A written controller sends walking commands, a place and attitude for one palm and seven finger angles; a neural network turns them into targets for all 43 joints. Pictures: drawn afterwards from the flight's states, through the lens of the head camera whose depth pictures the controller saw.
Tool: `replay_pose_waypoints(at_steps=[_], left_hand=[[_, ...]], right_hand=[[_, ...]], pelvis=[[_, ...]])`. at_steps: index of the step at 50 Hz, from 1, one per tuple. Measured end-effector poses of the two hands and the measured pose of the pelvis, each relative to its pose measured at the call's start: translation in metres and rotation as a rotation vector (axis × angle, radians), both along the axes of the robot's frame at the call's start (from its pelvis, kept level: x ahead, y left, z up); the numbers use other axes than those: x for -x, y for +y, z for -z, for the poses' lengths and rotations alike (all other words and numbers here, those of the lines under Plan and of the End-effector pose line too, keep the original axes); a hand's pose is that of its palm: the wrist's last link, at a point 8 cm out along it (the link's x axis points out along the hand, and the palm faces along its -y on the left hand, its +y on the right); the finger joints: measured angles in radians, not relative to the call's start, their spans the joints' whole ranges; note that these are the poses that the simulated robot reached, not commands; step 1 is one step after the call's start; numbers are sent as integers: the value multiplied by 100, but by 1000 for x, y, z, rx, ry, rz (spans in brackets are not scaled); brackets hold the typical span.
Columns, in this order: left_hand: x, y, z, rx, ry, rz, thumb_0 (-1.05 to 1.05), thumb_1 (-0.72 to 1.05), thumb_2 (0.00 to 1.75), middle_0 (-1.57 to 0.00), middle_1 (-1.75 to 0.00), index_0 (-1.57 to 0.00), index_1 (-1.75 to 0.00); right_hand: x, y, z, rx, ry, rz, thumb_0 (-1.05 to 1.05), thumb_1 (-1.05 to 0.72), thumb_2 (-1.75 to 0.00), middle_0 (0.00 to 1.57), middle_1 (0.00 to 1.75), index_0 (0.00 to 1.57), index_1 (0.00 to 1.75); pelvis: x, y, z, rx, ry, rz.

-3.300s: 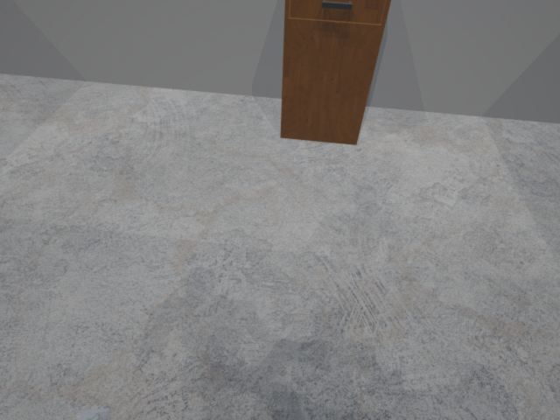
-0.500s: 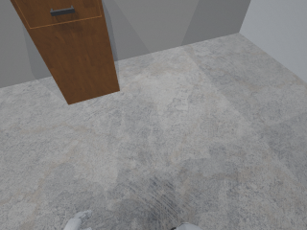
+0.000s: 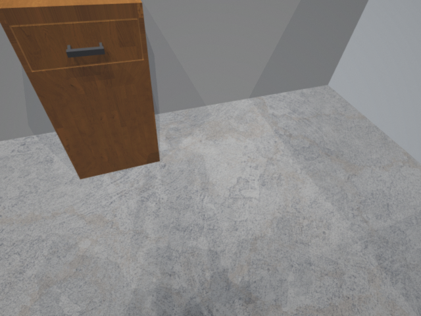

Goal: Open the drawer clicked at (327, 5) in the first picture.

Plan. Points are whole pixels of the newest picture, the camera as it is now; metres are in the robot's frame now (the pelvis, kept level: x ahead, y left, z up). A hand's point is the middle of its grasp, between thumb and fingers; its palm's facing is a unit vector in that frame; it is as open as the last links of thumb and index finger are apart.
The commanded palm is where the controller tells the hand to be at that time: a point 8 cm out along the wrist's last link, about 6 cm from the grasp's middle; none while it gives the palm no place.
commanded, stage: walk to a spot facing it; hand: left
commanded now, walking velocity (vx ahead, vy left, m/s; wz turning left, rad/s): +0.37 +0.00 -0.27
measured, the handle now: (85, 49) +0.96 +0.54 +0.00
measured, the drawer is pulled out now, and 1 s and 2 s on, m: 0.00 0.00 0.00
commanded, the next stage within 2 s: turn to face it in 0.34 s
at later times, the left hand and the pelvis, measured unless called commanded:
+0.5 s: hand (175, 241) +0.32 +0.10 -0.16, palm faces -0.05 -0.97 -0.24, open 7.2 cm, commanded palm none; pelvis +0.22 -0.08 +0.00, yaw -5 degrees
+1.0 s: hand (155, 233) +0.34 +0.16 -0.18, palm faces +0.22 -0.95 -0.21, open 7.4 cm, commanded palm none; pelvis +0.33 -0.05 +0.00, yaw +9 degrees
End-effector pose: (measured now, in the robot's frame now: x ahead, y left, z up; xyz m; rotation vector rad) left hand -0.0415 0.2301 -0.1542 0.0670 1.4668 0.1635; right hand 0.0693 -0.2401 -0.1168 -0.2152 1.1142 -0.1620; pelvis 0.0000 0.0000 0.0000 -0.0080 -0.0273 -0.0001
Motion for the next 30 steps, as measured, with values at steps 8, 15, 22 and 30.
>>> replay_pose_waypoints(at_steps=[8, 15, 22, 30], left_hand=[[-146, -2, -23, -30, -160, 71, 1, 92, 90, -20, -30, -20, -30], [-281, -32, -25, -75, -243, 205, 1, 92, 90, -20, -30, -20, -30], [-350, -72, -23, -87, -316, 204, 1, 92, 90, -20, -30, -20, -30], [-362, -80, -34, -94, -251, 140, 0, 96, 90, -20, -30, -20, -30]], right_hand=[[30, 22, 10, -94, 246, 129, 1, -92, -90, 20, 30, 20, 30], [40, 19, 30, -186, 434, 262, 1, -91, -90, 20, 30, 20, 30], [-34, -27, 43, -182, 439, 257, 1, -91, -90, 20, 30, 20, 30], [-191, -70, 21, -104, 178, 148, 1, -91, -90, 20, 29, 19, 30]], pelvis=[[-71, -5, -13, -20, 10, 41], [-142, -36, 2, -39, 8, 93], [-201, -70, 9, -28, -5, 93], [-253, -82, -10, -10, 18, 40]])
